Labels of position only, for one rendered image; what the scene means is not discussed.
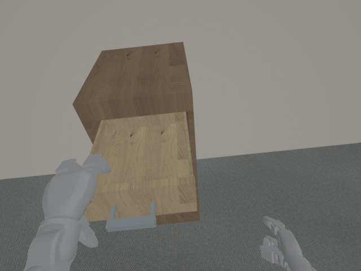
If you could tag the robot left forearm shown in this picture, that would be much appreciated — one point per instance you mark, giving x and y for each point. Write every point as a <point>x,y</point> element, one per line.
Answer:
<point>55,245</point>

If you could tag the handle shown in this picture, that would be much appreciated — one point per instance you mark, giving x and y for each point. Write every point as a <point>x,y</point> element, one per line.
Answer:
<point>131,223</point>

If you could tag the drawer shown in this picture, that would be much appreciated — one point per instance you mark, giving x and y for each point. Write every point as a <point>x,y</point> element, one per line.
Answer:
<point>150,160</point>

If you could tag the cabinet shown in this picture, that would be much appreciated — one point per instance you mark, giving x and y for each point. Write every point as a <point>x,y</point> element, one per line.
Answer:
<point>140,81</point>

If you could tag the left robot hand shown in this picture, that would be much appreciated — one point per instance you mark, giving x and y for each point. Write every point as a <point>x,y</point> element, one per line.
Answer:
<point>71,190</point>

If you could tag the right robot hand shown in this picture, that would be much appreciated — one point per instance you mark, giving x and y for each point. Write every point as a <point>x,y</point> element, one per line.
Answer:
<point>275,250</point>

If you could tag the robot right forearm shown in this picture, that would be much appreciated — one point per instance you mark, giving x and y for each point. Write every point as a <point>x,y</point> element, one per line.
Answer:
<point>296,262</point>

